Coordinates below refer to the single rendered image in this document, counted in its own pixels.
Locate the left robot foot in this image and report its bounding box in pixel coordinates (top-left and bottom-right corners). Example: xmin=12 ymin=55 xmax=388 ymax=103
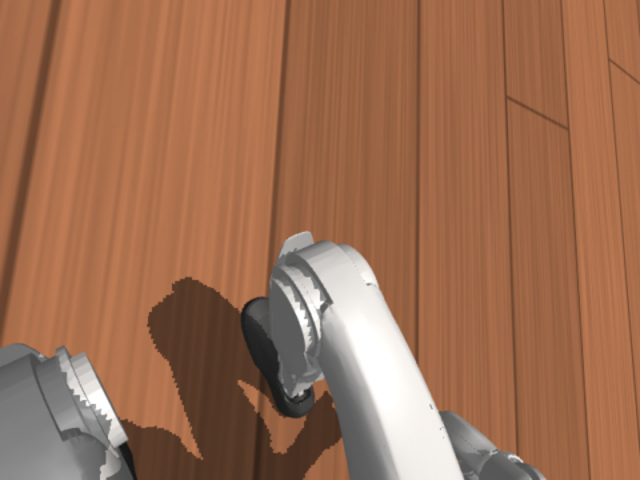
xmin=118 ymin=442 xmax=137 ymax=480

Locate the right robot hand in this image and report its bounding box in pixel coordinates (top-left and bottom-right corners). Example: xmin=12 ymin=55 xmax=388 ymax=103
xmin=438 ymin=411 xmax=501 ymax=480

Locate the right robot arm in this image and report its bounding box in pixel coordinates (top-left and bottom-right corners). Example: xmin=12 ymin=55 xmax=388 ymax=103
xmin=479 ymin=451 xmax=546 ymax=480

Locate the right robot foot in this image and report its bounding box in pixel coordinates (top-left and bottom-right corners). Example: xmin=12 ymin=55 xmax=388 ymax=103
xmin=241 ymin=297 xmax=315 ymax=418

